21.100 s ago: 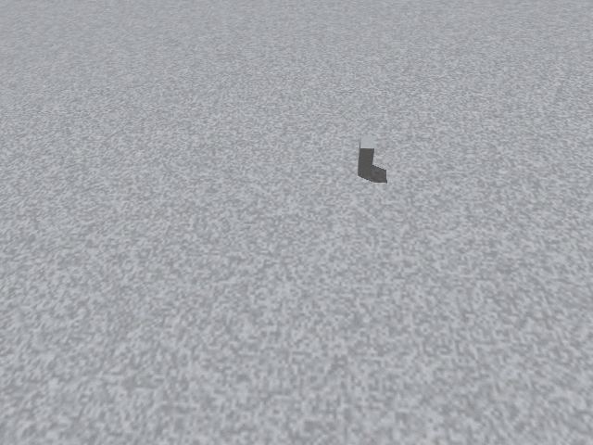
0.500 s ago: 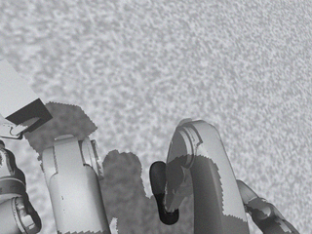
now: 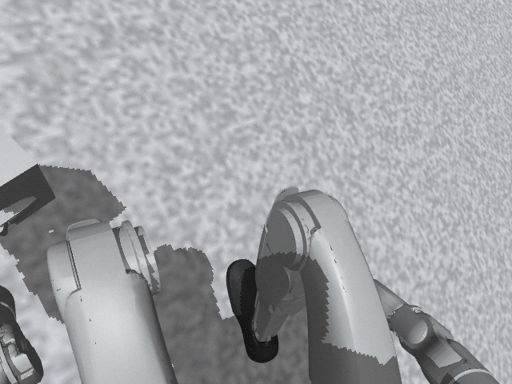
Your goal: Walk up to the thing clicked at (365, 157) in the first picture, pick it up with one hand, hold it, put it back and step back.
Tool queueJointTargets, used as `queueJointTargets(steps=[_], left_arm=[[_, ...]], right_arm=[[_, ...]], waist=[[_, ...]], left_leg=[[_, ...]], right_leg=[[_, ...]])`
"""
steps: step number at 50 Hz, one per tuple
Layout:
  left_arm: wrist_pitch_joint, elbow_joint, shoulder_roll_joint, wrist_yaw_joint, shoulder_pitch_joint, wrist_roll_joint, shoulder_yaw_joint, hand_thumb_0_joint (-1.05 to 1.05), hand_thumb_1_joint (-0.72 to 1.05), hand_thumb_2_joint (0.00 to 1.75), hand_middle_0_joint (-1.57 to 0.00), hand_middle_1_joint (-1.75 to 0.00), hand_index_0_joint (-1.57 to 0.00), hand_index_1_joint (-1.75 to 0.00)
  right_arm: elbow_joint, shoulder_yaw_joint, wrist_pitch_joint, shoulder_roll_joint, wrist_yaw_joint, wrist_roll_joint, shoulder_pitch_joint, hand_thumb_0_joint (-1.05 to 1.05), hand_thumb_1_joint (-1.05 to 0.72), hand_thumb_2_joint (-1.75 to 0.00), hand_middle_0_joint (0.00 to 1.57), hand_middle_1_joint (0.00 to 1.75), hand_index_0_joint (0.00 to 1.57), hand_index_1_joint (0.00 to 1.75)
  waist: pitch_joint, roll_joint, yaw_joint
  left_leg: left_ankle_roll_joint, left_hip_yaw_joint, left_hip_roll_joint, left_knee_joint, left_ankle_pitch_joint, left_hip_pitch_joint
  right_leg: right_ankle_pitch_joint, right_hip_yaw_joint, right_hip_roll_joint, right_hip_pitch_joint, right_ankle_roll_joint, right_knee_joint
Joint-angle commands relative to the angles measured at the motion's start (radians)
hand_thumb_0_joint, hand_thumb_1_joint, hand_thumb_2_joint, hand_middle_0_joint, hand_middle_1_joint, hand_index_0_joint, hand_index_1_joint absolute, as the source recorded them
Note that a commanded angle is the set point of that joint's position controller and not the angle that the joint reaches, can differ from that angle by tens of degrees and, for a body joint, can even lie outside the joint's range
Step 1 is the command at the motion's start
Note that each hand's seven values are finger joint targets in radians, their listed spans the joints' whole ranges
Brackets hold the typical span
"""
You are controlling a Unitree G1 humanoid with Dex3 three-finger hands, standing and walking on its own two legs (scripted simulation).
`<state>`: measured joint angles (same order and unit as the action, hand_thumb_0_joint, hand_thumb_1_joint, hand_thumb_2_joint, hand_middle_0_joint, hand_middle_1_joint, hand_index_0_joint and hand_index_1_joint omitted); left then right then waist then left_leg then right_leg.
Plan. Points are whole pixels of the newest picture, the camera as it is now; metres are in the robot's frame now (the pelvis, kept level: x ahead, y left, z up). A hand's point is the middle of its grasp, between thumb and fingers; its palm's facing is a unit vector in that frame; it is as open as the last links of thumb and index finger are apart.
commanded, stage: lower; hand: left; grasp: from the side
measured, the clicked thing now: out of the picture +0.41 +0.29 -0.15
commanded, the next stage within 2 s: loosen in 0.58 s
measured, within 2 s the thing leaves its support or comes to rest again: rests again in 0.92 s
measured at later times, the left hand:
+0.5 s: hand out of the picture +0.40 +0.31 -0.16, palm faces +0.46 -0.89 +0.00, open 12.2 cm
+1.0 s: hand out of the picture +0.40 +0.31 -0.17, palm faces +0.46 -0.89 +0.02, open 13.1 cm
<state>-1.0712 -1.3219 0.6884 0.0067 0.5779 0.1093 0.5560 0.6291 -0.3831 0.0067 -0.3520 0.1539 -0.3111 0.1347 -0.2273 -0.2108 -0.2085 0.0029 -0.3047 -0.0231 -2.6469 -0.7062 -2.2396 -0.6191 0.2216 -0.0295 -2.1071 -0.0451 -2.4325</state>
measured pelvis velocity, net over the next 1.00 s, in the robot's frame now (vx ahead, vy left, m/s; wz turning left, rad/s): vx -0.01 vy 0.01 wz -0.04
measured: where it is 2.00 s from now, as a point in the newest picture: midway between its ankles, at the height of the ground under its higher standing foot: (197, 355)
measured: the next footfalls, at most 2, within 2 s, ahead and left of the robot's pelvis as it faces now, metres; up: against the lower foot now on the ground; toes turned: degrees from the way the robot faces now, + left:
none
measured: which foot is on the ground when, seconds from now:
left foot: down 0.00-1.00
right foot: down 0.00-1.00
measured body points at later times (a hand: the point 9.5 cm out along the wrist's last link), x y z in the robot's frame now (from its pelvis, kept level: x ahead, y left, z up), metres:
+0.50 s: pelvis -0.01 +0.00 +0.00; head +0.21 +0.19 +0.35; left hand +0.37 +0.35 -0.16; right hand +0.17 -0.24 -0.04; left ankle +0.08 +0.12 -0.25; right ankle +0.13 -0.12 -0.25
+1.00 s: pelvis -0.01 +0.01 +0.00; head +0.21 +0.20 +0.34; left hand +0.37 +0.35 -0.17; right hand +0.17 -0.24 -0.03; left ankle +0.08 +0.12 -0.25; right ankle +0.13 -0.12 -0.25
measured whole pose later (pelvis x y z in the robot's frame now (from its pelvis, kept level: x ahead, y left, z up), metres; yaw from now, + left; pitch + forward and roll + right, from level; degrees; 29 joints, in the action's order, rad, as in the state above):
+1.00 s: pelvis -0.01 +0.01 +0.00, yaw -2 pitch +11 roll -18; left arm -1.14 -1.37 0.76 -0.04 0.56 0.11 0.54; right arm 0.58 -0.47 -0.01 -0.37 0.16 -0.35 0.18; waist -0.29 -0.27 -0.21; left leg 0.00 -0.37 -0.03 -2.68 -0.71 -2.20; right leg -0.60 0.27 -0.06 -2.05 -0.06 -2.41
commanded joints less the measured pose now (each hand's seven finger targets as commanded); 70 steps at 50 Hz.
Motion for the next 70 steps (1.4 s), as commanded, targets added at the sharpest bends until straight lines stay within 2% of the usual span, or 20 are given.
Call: queueJointTargets(steps=[1, 2, 3, 7, 9, 12, 16, 19, 25, 27, 34, 35, 41, 46, 55, 58, 62, 67, 69, 70], left_arm=[[-0.074, 0.124, 0.149, 0.002, 0.183, 0.014, -0.012, 0.0, -0.04, 1.2, -1.14, -1.33, -1.17, -1.33], [-0.078, 0.122, 0.178, 0.0, 0.182, 0.013, -0.005, 0.0, -0.04, 1.18, -1.13, -1.31, -1.15, -1.31], [-0.078, 0.116, 0.158, -0.003, 0.164, 0.015, -0.004, 0.0, -0.02, 1.19, -1.13, -1.32, -1.15, -1.31], [-0.089, 0.112, 0.178, -0.014, 0.176, 0.012, -0.006, 0.0, 0.0, 1.2, -1.12, -1.31, -1.15, -1.31], [-0.095, 0.119, 0.211, -0.02, 0.173, 0.004, 0.011, 0.0, 0.02, 1.2, -1.11, -1.3, -1.13, -1.3], [-0.107, 0.127, 0.223, -0.028, 0.2, -0.001, 0.007, 0.0, 0.01, 1.18, -1.11, -1.28, -1.13, -1.28], [-0.109, 0.099, 0.218, -0.034, 0.175, -0.002, 0.006, 0.0, 0.04, 1.2, -1.14, -1.3, -1.15, -1.3], [-0.111, 0.087, 0.201, -0.028, 0.185, -0.005, -0.023, 0.0, 0.03, 1.18, -1.13, -1.29, -1.15, -1.29], [-0.117, 0.059, 0.212, -0.038, 0.155, 0.007, -0.009, 0.0, 0.05, 1.18, -1.12, -1.28, -1.14, -1.28], [-0.124, 0.05, 0.196, -0.04, 0.167, 0.011, -0.018, 0.0, 0.06, 1.18, -1.11, -1.26, -1.12, -1.27], [-0.147, 0.051, 0.263, -0.048, 0.159, 0.002, 0.007, 0.0, 0.08, 1.15, -1.1, -1.23, -1.11, -1.23], [-0.152, 0.07, 0.248, -0.047, 0.168, 0.006, 0.002, 0.0, 0.05, 1.07, -1.13, -1.19, -1.14, -1.19], [-0.148, 0.085, 0.234, -0.047, 0.15, 0.016, -0.003, 0.0, -0.22, 0.62, -0.74, -0.73, -0.77, -0.72], [-0.135, 0.078, 0.223, -0.044, 0.148, 0.007, -0.023, 0.0, -0.46, 0.32, -0.46, -0.41, -0.47, -0.41], [-0.13, 0.066, 0.228, -0.056, 0.152, 0.013, -0.012, 0.0, -0.59, 0.13, -0.28, -0.19, -0.28, -0.19], [-0.139, 0.067, 0.242, -0.053, 0.183, 0.009, -0.023, 0.0, -0.6, 0.05, -0.18, -0.08, -0.18, -0.08], [-0.148, 0.087, 0.294, -0.038, 0.172, 0.01, 0.009, 0.0, -0.54, 0.09, -0.07, -0.07, -0.08, -0.07], [-0.121, 0.227, 0.381, -0.009, 0.111, 0.01, 0.096, 0.0, -0.52, 0.12, -0.06, -0.07, -0.07, -0.07], [-0.087, 0.315, 0.382, 0.006, 0.1, 0.021, 0.113, 0.0, -0.52, 0.12, -0.07, -0.07, -0.07, -0.07], [-0.061, 0.356, 0.361, 0.015, 0.055, 0.029, 0.119, 0.0, -0.53, 0.14, -0.06, -0.08, -0.06, -0.08]], right_arm=[[-0.034, 0.096, 0.002, -0.339, -0.016, -0.004, -0.036, 0.0, -0.9, -0.9, 0.2, 0.3, 0.2, 0.3], [-0.034, 0.092, 0.002, -0.341, -0.014, -0.004, -0.033, 0.0, -0.89, -0.9, 0.2, 0.3, 0.2, 0.3], [-0.038, 0.091, 0.002, -0.342, -0.015, -0.007, -0.035, 0.0, -0.89, -0.9, 0.2, 0.3, 0.2, 0.3], [-0.042, 0.079, 0.001, -0.345, -0.012, -0.009, -0.026, 0.0, -0.89, -0.9, 0.2, 0.3, 0.2, 0.3], [-0.041, 0.076, 0.002, -0.348, -0.013, -0.013, -0.021, 0.0, -0.89, -0.9, 0.2, 0.3, 0.2, 0.3], [-0.045, 0.069, 0.004, -0.351, -0.014, -0.016, -0.009, 0.0, -0.89, -0.9, 0.2, 0.3, 0.2, 0.3], [-0.046, 0.063, 0.004, -0.354, -0.012, -0.022, -0.009, 0.0, -0.89, -0.9, 0.2, 0.3, 0.2, 0.3], [-0.051, 0.059, 0.001, -0.358, -0.013, -0.023, 0.006, 0.0, -0.89, -0.9, 0.2, 0.3, 0.2, 0.3], [-0.056, 0.045, -0.001, -0.364, -0.011, -0.028, 0.003, 0.0, -0.89, -0.9, 0.2, 0.3, 0.2, 0.3], [-0.058, 0.043, -0.003, -0.367, -0.011, -0.029, 0.01, 0.0, -0.88, -0.9, 0.2, 0.3, 0.2, 0.3], [-0.065, 0.029, -0.006, -0.372, -0.01, -0.036, 0.027, 0.0, -0.88, -0.9, 0.2, 0.3, 0.2, 0.3], [-0.066, 0.029, -0.006, -0.37, -0.011, -0.037, 0.029, 0.0, -0.89, -0.9, 0.2, 0.3, 0.2, 0.3], [-0.055, 0.028, -0.009, -0.368, -0.011, -0.043, 0.013, 0.0, -0.9, -0.9, 0.2, 0.3, 0.2, 0.3], [-0.062, 0.031, -0.004, -0.375, -0.01, -0.039, 0.023, 0.0, -0.9, -0.9, 0.2, 0.3, 0.2, 0.3], [-0.073, 0.028, -0.002, -0.373, -0.007, -0.035, 0.028, 0.0, -0.9, -0.9, 0.2, 0.3, 0.2, 0.3], [-0.074, 0.026, -0.006, -0.375, -0.007, -0.036, 0.035, 0.0, -0.9, -0.9, 0.2, 0.3, 0.2, 0.3], [-0.073, 0.023, -0.007, -0.374, -0.012, -0.036, 0.028, 0.0, -0.88, -0.89, 0.2, 0.3, 0.2, 0.3], [-0.079, 0.05, 0.006, -0.385, -0.019, -0.028, 0.007, 0.0, -0.88, -0.9, 0.2, 0.3, 0.2, 0.3], [-0.088, 0.074, 0.01, -0.386, -0.021, -0.014, -0.007, 0.0, -0.89, -0.9, 0.2, 0.3, 0.2, 0.3], [-0.092, 0.087, 0.014, -0.377, -0.024, -0.007, -0.022, 0.0, -0.89, -0.9, 0.2, 0.3, 0.2, 0.3]], waist=[[0.569, 0.45, -0.078], [0.565, 0.453, -0.066], [0.571, 0.448, -0.068], [0.559, 0.454, -0.073], [0.556, 0.476, -0.061], [0.533, 0.485, -0.076], [0.522, 0.474, -0.08], [0.494, 0.479, -0.092], [0.516, 0.465, -0.086], [0.491, 0.445, -0.1], [0.474, 0.466, -0.087], [0.478, 0.463, -0.088], [0.526, 0.487, -0.094], [0.47, 0.484, -0.098], [0.45, 0.461, -0.093], [0.442, 0.452, -0.109], [0.469, 0.451, -0.09], [0.551, 0.593, -0.027], [0.603, 0.652, -0.012], [0.637, 0.667, 0.011]], left_leg=[[0.021, 0.077, -0.034, 0.334, 0.104, 0.372], [0.017, 0.079, -0.032, 0.333, 0.089, 0.354], [0.021, 0.071, -0.035, 0.338, 0.1, 0.374], [0.023, 0.06, -0.038, 0.34, 0.093, 0.376], [0.028, 0.054, -0.042, 0.346, 0.108, 0.393], [0.026, 0.053, -0.042, 0.344, 0.092, 0.375], [0.026, 0.049, -0.047, 0.34, 0.089, 0.381], [0.027, 0.041, -0.048, 0.349, 0.06, 0.378], [0.028, 0.032, -0.047, 0.339, 0.094, 0.391], [0.024, 0.027, -0.049, 0.336, 0.072, 0.375], [0.023, 0.026, -0.053, 0.336, 0.053, 0.365], [0.024, 0.027, -0.053, 0.332, 0.069, 0.373], [0.027, 0.034, -0.052, 0.319, 0.119, 0.406], [0.03, 0.015, -0.057, 0.346, 0.093, 0.392], [0.026, 0.01, -0.057, 0.352, 0.05, 0.374], [0.02, 0.014, -0.054, 0.341, 0.015, 0.347], [0.015, 0.025, -0.055, 0.33, 0.033, 0.351], [0.039, 0.021, -0.066, 0.39, 0.116, 0.47], [0.046, 0.026, -0.066, 0.417, 0.124, 0.511], [0.048, 0.038, -0.063, 0.425, 0.146, 0.532]], right_leg=[[0.15, 0.086, -0.046, 0.274, 0.056, 0.181], [0.139, 0.085, -0.049, 0.28, 0.059, 0.181], [0.148, 0.091, -0.047, 0.284, 0.056, 0.179], [0.142, 0.099, -0.05, 0.281, 0.056, 0.174], [0.152, 0.098, -0.05, 0.276, 0.058, 0.163], [0.143, 0.103, -0.052, 0.274, 0.059, 0.166], [0.144, 0.106, -0.056, 0.278, 0.056, 0.169], [0.126, 0.114, -0.054, 0.256, 0.055, 0.171], [0.155, 0.123, -0.062, 0.289, 0.052, 0.169], [0.142, 0.127, -0.062, 0.281, 0.051, 0.172], [0.126, 0.131, -0.068, 0.287, 0.054, 0.169], [0.141, 0.13, -0.066, 0.291, 0.051, 0.17], [0.185, 0.128, -0.073, 0.328, 0.052, 0.175], [0.161, 0.139, -0.067, 0.282, 0.053, 0.168], [0.128, 0.142, -0.07, 0.273, 0.052, 0.176], [0.107, 0.142, -0.071, 0.266, 0.051, 0.182], [0.116, 0.134, -0.076, 0.294, 0.051, 0.189], [0.162, 0.121, -0.064, 0.287, 0.061, 0.149], [0.165, 0.113, -0.059, 0.276, 0.066, 0.148], [0.182, 0.102, -0.057, 0.287, 0.067, 0.156]])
